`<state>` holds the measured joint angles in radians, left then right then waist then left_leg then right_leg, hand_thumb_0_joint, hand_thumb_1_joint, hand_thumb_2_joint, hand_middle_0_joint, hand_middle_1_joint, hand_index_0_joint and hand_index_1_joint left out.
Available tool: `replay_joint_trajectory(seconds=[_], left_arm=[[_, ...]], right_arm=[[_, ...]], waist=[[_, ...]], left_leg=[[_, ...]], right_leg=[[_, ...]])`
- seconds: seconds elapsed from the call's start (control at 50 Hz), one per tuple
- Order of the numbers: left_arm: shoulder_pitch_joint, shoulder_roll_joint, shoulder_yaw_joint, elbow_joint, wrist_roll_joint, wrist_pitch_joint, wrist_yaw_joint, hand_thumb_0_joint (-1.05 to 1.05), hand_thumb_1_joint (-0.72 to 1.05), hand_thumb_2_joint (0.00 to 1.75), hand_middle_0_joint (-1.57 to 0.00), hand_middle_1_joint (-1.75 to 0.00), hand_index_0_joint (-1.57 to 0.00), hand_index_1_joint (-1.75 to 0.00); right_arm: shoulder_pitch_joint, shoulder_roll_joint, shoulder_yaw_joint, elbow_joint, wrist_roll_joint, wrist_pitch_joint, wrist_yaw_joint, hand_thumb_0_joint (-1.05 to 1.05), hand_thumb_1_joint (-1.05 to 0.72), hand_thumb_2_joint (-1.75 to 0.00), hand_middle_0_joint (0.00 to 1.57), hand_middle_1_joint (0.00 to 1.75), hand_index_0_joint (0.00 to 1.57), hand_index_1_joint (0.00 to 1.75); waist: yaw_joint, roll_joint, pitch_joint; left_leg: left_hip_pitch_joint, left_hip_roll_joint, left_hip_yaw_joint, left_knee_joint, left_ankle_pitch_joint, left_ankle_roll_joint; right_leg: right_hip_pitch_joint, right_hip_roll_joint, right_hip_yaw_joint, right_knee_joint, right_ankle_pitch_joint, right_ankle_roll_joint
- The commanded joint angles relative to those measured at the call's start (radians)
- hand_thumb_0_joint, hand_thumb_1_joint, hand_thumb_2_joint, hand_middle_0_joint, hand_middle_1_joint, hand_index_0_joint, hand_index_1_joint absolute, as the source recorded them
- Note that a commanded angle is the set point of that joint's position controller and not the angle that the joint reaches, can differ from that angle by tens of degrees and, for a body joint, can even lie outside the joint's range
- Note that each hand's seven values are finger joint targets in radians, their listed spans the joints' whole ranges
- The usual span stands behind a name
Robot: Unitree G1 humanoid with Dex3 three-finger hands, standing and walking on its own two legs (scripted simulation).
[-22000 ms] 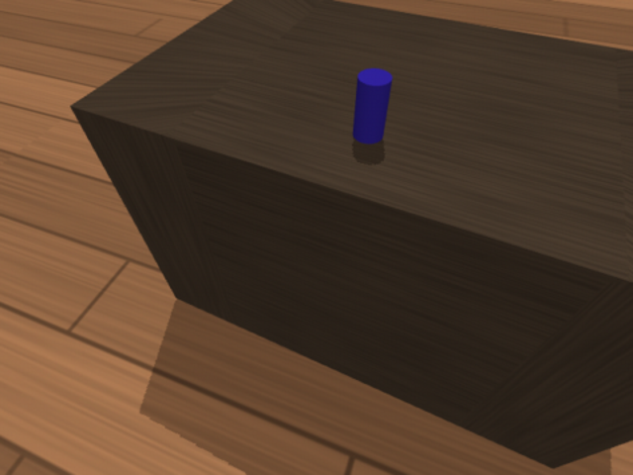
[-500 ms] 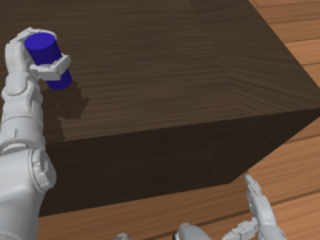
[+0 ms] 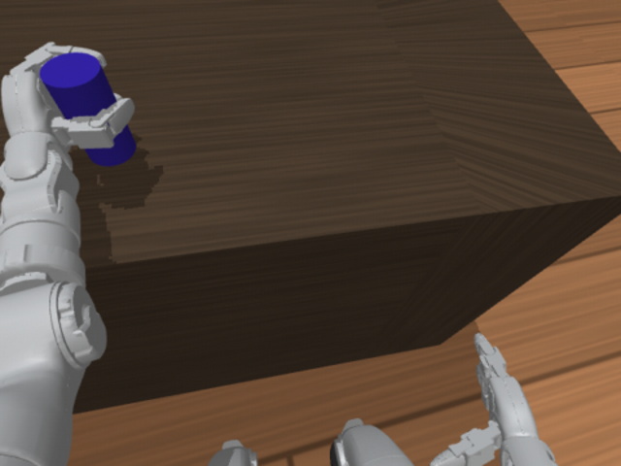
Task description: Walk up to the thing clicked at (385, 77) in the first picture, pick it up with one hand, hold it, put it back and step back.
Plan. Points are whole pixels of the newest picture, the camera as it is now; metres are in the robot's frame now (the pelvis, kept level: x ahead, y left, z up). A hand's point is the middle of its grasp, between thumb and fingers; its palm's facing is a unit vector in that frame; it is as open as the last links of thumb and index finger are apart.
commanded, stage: open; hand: left
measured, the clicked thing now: (93, 114) +0.52 +0.21 +0.13
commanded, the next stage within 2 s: withdraw in 0.36 s
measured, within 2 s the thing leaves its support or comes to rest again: neither
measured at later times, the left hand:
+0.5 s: hand (95, 106) +0.52 +0.20 +0.14, palm faces +0.16 -0.99 +0.03, open 15.4 cm
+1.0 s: hand out of the picture +0.48 +0.27 +0.26, palm faces +0.22 -0.97 -0.10, open 17.7 cm
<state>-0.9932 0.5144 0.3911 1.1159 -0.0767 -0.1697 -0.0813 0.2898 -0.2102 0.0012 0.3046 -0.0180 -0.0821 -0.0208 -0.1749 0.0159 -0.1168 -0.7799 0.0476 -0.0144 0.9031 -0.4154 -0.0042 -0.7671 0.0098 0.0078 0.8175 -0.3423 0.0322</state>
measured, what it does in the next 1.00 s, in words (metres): stands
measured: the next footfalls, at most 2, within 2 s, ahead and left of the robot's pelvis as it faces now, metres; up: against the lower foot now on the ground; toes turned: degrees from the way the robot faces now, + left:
none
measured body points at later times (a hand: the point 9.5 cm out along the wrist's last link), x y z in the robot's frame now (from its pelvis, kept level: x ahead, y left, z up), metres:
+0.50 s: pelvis +0.01 +0.00 +0.00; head +0.09 +0.01 +0.44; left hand +0.51 +0.25 +0.14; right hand +0.16 -0.26 -0.05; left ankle +0.01 +0.12 -0.69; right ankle +0.03 -0.14 -0.69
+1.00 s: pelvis +0.02 +0.00 +0.02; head +0.04 +0.00 +0.47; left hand +0.47 +0.32 +0.27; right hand +0.16 -0.26 -0.04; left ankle +0.01 +0.12 -0.69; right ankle +0.03 -0.14 -0.69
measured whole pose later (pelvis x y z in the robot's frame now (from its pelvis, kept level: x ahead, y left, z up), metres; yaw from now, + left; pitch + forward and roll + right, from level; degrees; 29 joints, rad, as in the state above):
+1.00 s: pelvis +0.02 +0.00 +0.02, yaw +0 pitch +10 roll -2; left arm -0.98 0.67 0.37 1.02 -0.06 0.07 -0.21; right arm 0.33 -0.24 -0.02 0.38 0.04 -0.06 -0.05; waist -0.09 0.05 -0.15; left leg -0.55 0.04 0.00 0.76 -0.39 0.00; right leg -0.55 0.00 0.02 0.69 -0.32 0.03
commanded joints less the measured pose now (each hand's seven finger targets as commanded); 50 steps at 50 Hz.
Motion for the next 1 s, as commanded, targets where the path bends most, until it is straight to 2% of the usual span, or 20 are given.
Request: replay_joint_trajectory(seconds=[0.0, 0.08, 0.16, 0.22, 0.3, 0.32, 0.46, 0.5, 0.56, 0.6, 0.66, 0.72, 0.76, 0.82, 0.84, 0.88, 0.92, 0.94, 0.96, 0.98], left_arm=[[-0.477, 0.216, 0.007, -0.242, -0.018, -0.071, 0.004, 0.00, -0.17, 0.64, -1.00, -0.95, -1.04, -0.92], [-0.448, 0.200, -0.001, -0.252, -0.017, -0.064, 0.004, 0.00, -0.40, 0.49, -0.79, -0.72, -0.82, -0.71], [-0.451, 0.209, 0.009, -0.279, -0.024, -0.061, 0.000, 0.00, -0.56, 0.33, -0.62, -0.54, -0.63, -0.54], [-0.448, 0.186, -0.001, -0.289, -0.022, -0.063, 0.000, 0.00, -0.58, 0.30, -0.54, -0.47, -0.55, -0.47], [-0.416, 0.220, 0.028, -0.281, -0.022, -0.064, 0.000, 0.00, -0.61, 0.25, -0.44, -0.38, -0.44, -0.38], [-0.439, 0.192, 0.004, -0.319, -0.023, -0.067, -0.004, 0.00, -0.61, 0.23, -0.40, -0.35, -0.41, -0.35], [-0.423, 0.241, 0.037, -0.260, -0.017, -0.057, -0.002, 0.00, -0.61, 0.12, -0.16, -0.16, -0.17, -0.15], [-0.530, 0.269, 0.026, -0.371, -0.005, -0.062, 0.009, 0.00, -0.61, 0.07, -0.08, -0.10, -0.09, -0.09], [-0.576, 0.335, 0.052, -0.401, 0.005, -0.059, 0.023, 0.00, -0.61, 0.06, -0.06, -0.08, -0.07, -0.08], [-0.539, 0.350, 0.070, -0.333, -0.002, -0.039, 0.018, 0.00, -0.61, 0.07, -0.05, -0.08, -0.06, -0.08], [-0.583, 0.417, 0.074, -0.368, 0.010, -0.003, 0.013, 0.00, -0.61, 0.05, -0.05, -0.07, -0.06, -0.06], [-0.562, 0.411, 0.053, -0.323, 0.020, 0.058, 0.002, 0.00, -0.61, 0.03, -0.05, -0.05, -0.06, -0.04], [-0.505, 0.373, 0.022, -0.226, 0.015, 0.107, -0.024, 0.00, -0.60, 0.00, -0.05, -0.03, -0.07, -0.02], [-0.473, 0.393, 0.022, -0.238, -0.004, 0.151, -0.079, 0.00, -0.61, 0.00, -0.05, -0.03, -0.08, -0.01], [-0.414, 0.352, 0.000, -0.166, -0.012, 0.171, -0.100, 0.00, -0.61, 0.00, -0.05, -0.03, -0.07, -0.01], [-0.426, 0.370, 0.010, -0.264, -0.025, 0.188, -0.132, 0.00, -0.60, 0.00, -0.05, -0.02, -0.07, 0.00], [-0.361, 0.321, -0.014, -0.269, -0.043, 0.215, -0.165, 0.00, -0.61, 0.07, -0.07, -0.09, -0.07, -0.09], [-0.301, 0.438, -0.015, -0.285, 0.057, 0.186, -0.107, 0.00, -0.61, 0.05, -0.07, -0.09, -0.08, -0.09], [-0.310, 0.443, 0.010, -0.338, 0.046, 0.172, -0.091, 0.00, -0.61, 0.04, -0.07, -0.09, -0.08, -0.09], [-0.312, 0.421, -0.003, -0.368, 0.044, 0.169, -0.092, 0.00, -0.61, 0.04, -0.07, -0.10, -0.08, -0.09]], right_arm=[[0.002, -0.153, -0.087, -0.162, 0.003, -0.044, -0.009, 0.00, 0.51, -0.05, 0.05, 0.05, 0.05, 0.05], [0.006, -0.143, -0.085, -0.184, 0.007, -0.037, -0.004, 0.00, 0.51, -0.05, 0.05, 0.05, 0.05, 0.05], [0.010, -0.149, -0.095, -0.175, 0.010, -0.031, -0.001, 0.00, 0.50, -0.05, 0.05, 0.05, 0.05, 0.05], [-0.004, -0.135, -0.085, -0.177, 0.010, -0.027, 0.006, 0.00, 0.51, -0.06, 0.05, 0.05, 0.05, 0.05], [0.015, -0.140, -0.085, -0.176, 0.006, -0.020, 0.013, 0.00, 0.51, -0.06, 0.05, 0.05, 0.05, 0.05], [0.023, -0.133, -0.084, -0.184, 0.006, -0.019, 0.015, 0.00, 0.51, -0.06, 0.05, 0.05, 0.05, 0.05], [0.009, -0.166, -0.110, -0.190, 0.006, -0.012, 0.010, 0.00, 0.53, -0.05, 0.05, 0.05, 0.05, 0.05], [-0.024, -0.182, -0.117, -0.272, 0.006, -0.017, 0.006, 0.00, 0.53, -0.05, 0.05, 0.05, 0.05, 0.05], [0.013, -0.173, -0.109, -0.277, 0.009, -0.012, -0.001, 0.00, 0.52, -0.05, 0.05, 0.05, 0.05, 0.05], [0.041, -0.152, -0.085, -0.239, 0.014, -0.005, -0.002, 0.00, 0.52, -0.05, 0.05, 0.05, 0.05, 0.05], [0.038, -0.168, -0.108, -0.186, 0.023, -0.004, -0.010, 0.00, 0.53, -0.05, 0.05, 0.05, 0.05, 0.05], [0.013, -0.180, -0.126, -0.160, 0.034, -0.008, -0.015, 0.00, 0.53, -0.05, 0.05, 0.05, 0.05, 0.05], [-0.015, -0.169, -0.105, -0.151, 0.042, -0.014, -0.018, 0.00, 0.53, -0.05, 0.05, 0.05, 0.05, 0.05], [-0.073, -0.152, -0.077, -0.164, 0.059, -0.032, -0.026, 0.00, 0.54, -0.05, 0.05, 0.05, 0.05, 0.05], [-0.090, -0.156, -0.079, -0.159, 0.063, -0.037, -0.029, 0.00, 0.54, -0.05, 0.05, 0.05, 0.05, 0.05], [-0.063, -0.138, -0.055, -0.110, 0.065, -0.040, -0.034, 0.00, 0.55, -0.05, 0.05, 0.05, 0.05, 0.05], [-0.054, -0.165, -0.076, -0.115, 0.068, -0.047, -0.043, 0.00, 0.55, -0.06, 0.05, 0.05, 0.05, 0.05], [-0.008, -0.202, -0.118, -0.076, 0.054, -0.034, -0.035, 0.00, 0.54, -0.06, 0.05, 0.05, 0.05, 0.05], [0.004, -0.187, -0.093, -0.056, 0.058, -0.029, -0.025, 0.00, 0.55, -0.06, 0.05, 0.05, 0.05, 0.05], [-0.011, -0.174, -0.089, -0.053, 0.063, -0.029, -0.019, 0.00, 0.55, -0.06, 0.05, 0.05, 0.05, 0.05]], waist=[[-0.007, 0.143, -0.492], [0.000, 0.113, -0.502], [0.012, 0.122, -0.489], [0.013, 0.140, -0.489], [0.019, 0.139, -0.488], [0.004, 0.145, -0.515], [0.003, 0.101, -0.481], [-0.004, 0.126, -0.557], [0.009, 0.125, -0.595], [0.023, 0.110, -0.544], [0.034, 0.177, -0.514], [0.047, 0.187, -0.461], [0.058, 0.122, -0.388], [0.089, 0.072, -0.384], [0.089, 0.037, -0.366], [0.108, 0.061, -0.367], [0.101, 0.037, -0.340], [0.122, 0.008, -0.258], [0.132, 0.050, -0.269], [0.133, 0.071, -0.268]], left_leg=[[0.353, -0.002, -0.001, -0.092, 0.366, 0.006], [0.326, -0.010, 0.005, -0.082, 0.420, 0.015], [0.341, -0.007, 0.000, -0.088, 0.444, 0.008], [0.375, -0.002, -0.004, -0.084, 0.468, 0.004], [0.360, -0.002, -0.004, -0.079, 0.499, 0.003], [0.369, -0.002, -0.004, -0.073, 0.523, 0.005], [0.313, -0.013, 0.009, -0.087, 0.411, 0.015], [0.380, -0.008, 0.002, -0.088, 0.438, 0.009], [0.378, -0.015, 0.007, -0.090, 0.458, 0.011], [0.336, -0.025, 0.018, -0.107, 0.421, 0.015], [0.354, -0.030, 0.025, -0.130, 0.382, 0.009], [0.383, -0.024, 0.018, -0.167, 0.353, 0.000], [0.350, -0.022, 0.017, -0.197, 0.297, 0.004], [0.322, -0.033, 0.028, -0.214, 0.282, 0.017], [0.319, -0.032, 0.030, -0.221, 0.280, 0.020], [0.342, -0.033, 0.032, -0.233, 0.300, 0.017], [0.372, -0.027, 0.027, -0.251, 0.343, 0.013], [0.352, -0.036, 0.040, -0.251, 0.346, 0.008], [0.374, -0.034, 0.038, -0.265, 0.353, 0.000], [0.399, -0.032, 0.036, -0.269, 0.366, -0.004]], right_leg=[[0.157, 0.024, -0.037, -0.063, 0.265, -0.051], [0.228, 0.018, -0.031, -0.055, 0.347, -0.044], [0.214, 0.022, -0.036, -0.050, 0.343, -0.048], [0.185, 0.023, -0.041, -0.049, 0.333, -0.051], [0.213, 0.020, -0.039, -0.042, 0.368, -0.050], [0.225, 0.018, -0.036, -0.038, 0.402, -0.049], [0.240, 0.012, -0.024, -0.051, 0.356, -0.043], [0.254, 0.015, -0.028, -0.051, 0.362, -0.046], [0.323, 0.011, -0.021, -0.054, 0.406, -0.042], [0.359, 0.006, -0.012, -0.070, 0.407, -0.040], [0.340, 0.005, -0.010, -0.094, 0.353, -0.041], [0.306, 0.012, -0.021, -0.123, 0.285, -0.052], [0.311, 0.017, -0.025, -0.153, 0.234, -0.052], [0.384, 0.013, -0.020, -0.181, 0.234, -0.040], [0.389, 0.014, -0.023, -0.185, 0.229, -0.039], [0.393, 0.015, -0.027, -0.193, 0.236, -0.039], [0.394, 0.021, -0.036, -0.200, 0.268, -0.042], [0.368, 0.013, -0.048, -0.198, 0.293, -0.037], [0.379, 0.014, -0.050, -0.197, 0.283, -0.044], [0.366, 0.015, -0.052, -0.196, 0.283, -0.046]])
